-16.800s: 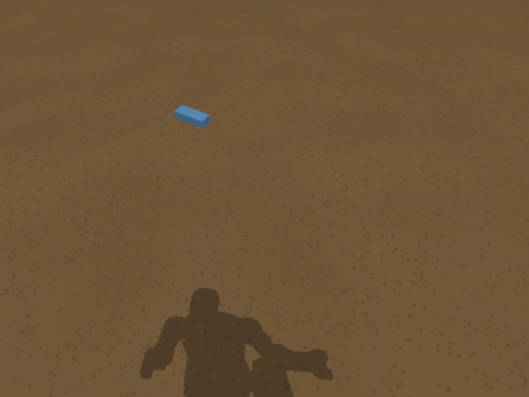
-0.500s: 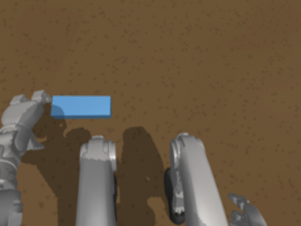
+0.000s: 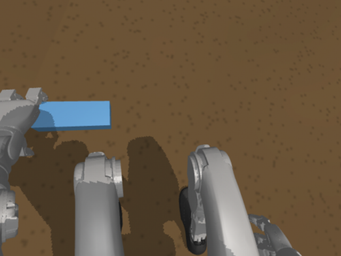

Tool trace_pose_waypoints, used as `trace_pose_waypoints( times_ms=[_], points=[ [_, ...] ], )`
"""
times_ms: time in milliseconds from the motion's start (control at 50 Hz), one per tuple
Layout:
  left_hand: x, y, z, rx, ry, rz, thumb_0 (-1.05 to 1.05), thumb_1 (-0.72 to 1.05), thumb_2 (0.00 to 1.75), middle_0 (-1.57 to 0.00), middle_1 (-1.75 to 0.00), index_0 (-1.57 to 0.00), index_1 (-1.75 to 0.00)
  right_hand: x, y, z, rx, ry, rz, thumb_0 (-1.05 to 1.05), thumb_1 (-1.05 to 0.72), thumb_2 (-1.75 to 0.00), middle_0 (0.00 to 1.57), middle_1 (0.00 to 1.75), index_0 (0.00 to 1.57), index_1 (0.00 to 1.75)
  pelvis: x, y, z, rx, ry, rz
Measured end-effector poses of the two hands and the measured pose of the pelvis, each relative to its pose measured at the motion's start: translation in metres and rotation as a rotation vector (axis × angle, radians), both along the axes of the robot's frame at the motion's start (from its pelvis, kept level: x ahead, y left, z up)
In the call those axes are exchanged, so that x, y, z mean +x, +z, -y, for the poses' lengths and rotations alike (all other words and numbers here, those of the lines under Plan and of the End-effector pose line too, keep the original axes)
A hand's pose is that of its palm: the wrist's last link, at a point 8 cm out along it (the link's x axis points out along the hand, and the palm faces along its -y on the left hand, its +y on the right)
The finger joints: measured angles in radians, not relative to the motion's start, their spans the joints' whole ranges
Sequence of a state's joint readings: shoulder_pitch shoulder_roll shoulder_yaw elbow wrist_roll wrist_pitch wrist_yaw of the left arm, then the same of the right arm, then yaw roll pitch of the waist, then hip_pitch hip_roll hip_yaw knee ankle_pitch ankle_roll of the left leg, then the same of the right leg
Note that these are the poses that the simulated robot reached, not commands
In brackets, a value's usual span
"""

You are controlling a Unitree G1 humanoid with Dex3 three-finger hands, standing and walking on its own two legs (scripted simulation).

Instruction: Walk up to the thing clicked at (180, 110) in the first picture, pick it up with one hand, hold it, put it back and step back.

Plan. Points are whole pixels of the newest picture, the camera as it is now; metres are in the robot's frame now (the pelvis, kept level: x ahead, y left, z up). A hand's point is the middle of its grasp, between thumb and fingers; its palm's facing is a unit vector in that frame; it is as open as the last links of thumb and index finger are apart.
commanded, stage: rise first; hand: left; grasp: from above
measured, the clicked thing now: (74, 116) +0.47 +0.26 -0.32
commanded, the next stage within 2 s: approach in 0.52 s
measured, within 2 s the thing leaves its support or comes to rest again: neither
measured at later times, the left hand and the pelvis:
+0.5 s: hand (36, 124) +0.41 +0.32 -0.19, palm faces -0.45 -0.06 -0.89, open 14.2 cm; pelvis +0.00 +0.00 -0.02, yaw -1 degrees
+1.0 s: hand (71, 112) +0.45 +0.25 -0.22, palm faces -0.40 -0.05 -0.92, open 13.9 cm; pelvis +0.00 +0.00 -0.03, yaw -2 degrees
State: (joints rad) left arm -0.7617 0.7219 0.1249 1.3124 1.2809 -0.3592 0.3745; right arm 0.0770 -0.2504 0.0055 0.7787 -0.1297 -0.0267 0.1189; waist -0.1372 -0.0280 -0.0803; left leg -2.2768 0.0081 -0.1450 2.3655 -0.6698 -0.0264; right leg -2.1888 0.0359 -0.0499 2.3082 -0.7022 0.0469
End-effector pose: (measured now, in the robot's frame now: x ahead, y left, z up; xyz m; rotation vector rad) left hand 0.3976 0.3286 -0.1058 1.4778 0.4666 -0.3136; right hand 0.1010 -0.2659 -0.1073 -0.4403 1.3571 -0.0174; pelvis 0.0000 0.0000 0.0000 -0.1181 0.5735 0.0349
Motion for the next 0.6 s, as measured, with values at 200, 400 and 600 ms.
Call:
trace_pose_waypoints(
  times_ms=[200,400,600],
  points=[
    [0.010,-0.013,0.002,0.000,-0.024,0.031,0.00,-0.55,1.04,-0.08,-0.95,-0.06,-0.97,-0.003,-0.008,0.007,-0.023,-0.001,-0.036,0.00,-0.90,-0.90,0.20,0.30,0.20,0.29,0.004,-0.011,0.001,0.001,-0.010,0.005],
    [0.014,-0.024,0.006,0.015,-0.003,0.036,0.00,-0.54,1.03,-0.08,-0.98,-0.07,-0.99,-0.012,-0.012,0.010,-0.033,-0.001,-0.046,0.00,-0.90,-0.90,0.20,0.30,0.20,0.29,0.004,-0.018,0.002,0.002,-0.014,0.008],
    [0.022,-0.029,0.011,0.014,0.008,0.020,0.00,-0.53,1.02,-0.08,-1.00,-0.07,-1.00,-0.023,-0.014,0.010,-0.025,-0.002,-0.064,0.00,-0.90,-0.90,0.20,0.30,0.20,0.29,0.004,-0.021,0.004,0.002,-0.019,0.010]
  ],
)
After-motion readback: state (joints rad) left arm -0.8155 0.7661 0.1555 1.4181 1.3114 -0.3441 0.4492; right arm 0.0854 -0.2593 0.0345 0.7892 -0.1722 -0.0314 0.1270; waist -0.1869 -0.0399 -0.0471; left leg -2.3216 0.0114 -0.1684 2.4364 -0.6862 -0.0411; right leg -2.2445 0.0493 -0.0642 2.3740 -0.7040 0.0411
